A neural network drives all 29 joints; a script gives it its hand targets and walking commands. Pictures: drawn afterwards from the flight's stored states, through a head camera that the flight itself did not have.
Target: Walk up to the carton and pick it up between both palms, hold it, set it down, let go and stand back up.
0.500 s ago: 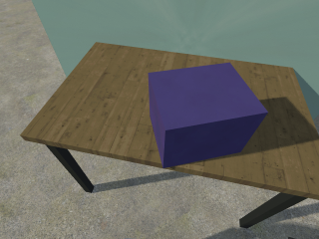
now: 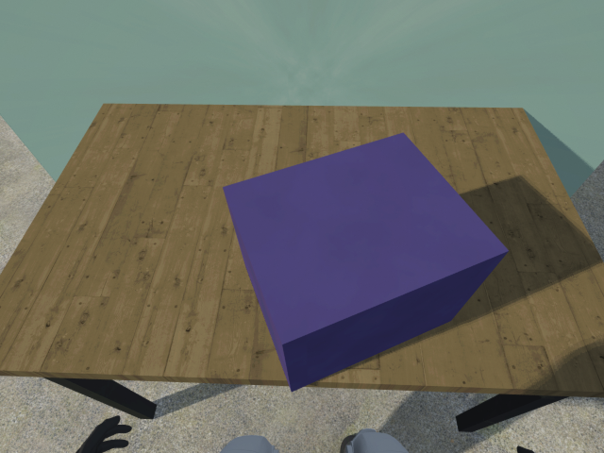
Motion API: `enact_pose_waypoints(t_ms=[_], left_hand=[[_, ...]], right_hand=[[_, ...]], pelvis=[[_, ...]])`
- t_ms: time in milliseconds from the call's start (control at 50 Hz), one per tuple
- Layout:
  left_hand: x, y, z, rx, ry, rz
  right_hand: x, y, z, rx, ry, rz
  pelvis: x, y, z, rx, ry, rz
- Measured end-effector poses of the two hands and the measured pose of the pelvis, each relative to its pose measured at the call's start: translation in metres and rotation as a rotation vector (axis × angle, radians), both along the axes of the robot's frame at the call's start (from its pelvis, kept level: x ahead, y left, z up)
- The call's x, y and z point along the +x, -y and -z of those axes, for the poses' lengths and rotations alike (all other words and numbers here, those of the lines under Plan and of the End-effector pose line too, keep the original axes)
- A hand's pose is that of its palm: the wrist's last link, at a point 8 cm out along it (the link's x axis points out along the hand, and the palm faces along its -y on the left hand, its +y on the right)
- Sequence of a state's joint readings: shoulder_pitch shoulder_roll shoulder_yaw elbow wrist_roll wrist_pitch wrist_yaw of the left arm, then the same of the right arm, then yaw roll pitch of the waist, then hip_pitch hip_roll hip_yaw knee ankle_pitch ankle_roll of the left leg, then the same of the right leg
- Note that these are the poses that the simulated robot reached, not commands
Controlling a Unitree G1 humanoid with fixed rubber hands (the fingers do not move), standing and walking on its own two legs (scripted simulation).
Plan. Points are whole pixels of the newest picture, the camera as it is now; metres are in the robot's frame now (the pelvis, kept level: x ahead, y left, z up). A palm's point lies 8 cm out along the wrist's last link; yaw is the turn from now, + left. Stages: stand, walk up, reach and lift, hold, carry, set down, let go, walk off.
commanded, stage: walk up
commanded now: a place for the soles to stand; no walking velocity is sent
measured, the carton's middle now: (348, 260) +0.37 -0.04 +0.02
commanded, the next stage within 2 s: none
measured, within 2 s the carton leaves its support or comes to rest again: neither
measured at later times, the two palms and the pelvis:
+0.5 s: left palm out of the picture +0.05 +0.35 -0.11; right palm out of the picture +0.01 -0.32 -0.06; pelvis -0.03 +0.02 +0.00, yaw -7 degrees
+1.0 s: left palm (98, 449) +0.14 +0.29 -0.10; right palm out of the picture +0.02 -0.30 -0.09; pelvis -0.02 +0.01 +0.01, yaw -7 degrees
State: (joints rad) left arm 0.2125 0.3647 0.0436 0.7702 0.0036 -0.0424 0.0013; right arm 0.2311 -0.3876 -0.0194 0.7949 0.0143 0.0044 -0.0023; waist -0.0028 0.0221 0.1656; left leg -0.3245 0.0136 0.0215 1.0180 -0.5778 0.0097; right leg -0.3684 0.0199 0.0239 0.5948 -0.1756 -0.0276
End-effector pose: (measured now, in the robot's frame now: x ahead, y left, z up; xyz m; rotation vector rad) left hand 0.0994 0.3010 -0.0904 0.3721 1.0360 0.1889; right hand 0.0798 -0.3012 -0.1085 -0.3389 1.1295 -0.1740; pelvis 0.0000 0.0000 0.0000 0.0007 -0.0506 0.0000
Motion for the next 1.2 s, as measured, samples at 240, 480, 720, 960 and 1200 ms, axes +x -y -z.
enact_pose_waypoints(t_ms=[240,480,720,960,1200], left_hand=[[0.014,-0.027,0.032,-0.05,0.027,0.018],[-0.049,-0.049,0.017,0.003,-0.18,0.039],[-0.048,-0.005,-0.002,0.041,-0.149,0.076],[0.03,0.007,0.006,-0.028,-0.007,0.118],[0.022,0.006,-0.001,-0.048,-0.002,0.103]], right_hand=[[-0.005,-0.011,-0.019,-0.128,0.099,0.018],[-0.067,0.013,-0.051,-0.175,0.021,0.073],[-0.087,0.022,-0.01,-0.017,0.01,0.174],[-0.071,0.001,-0.012,-0.026,-0.013,0.146],[-0.045,0.009,-0.028,-0.056,0.071,0.101]], pelvis=[[-0.01,-0.029,0.019,0.024,0.03,0.047],[-0.03,-0.023,-0.007,-0.025,-0.03,0.112],[-0.027,-0.001,-0.007,0.008,-0.022,0.155],[-0.017,-0.007,-0.005,0.004,-0.035,0.13],[-0.032,-0.01,-0.012,-0.007,-0.017,0.111]])
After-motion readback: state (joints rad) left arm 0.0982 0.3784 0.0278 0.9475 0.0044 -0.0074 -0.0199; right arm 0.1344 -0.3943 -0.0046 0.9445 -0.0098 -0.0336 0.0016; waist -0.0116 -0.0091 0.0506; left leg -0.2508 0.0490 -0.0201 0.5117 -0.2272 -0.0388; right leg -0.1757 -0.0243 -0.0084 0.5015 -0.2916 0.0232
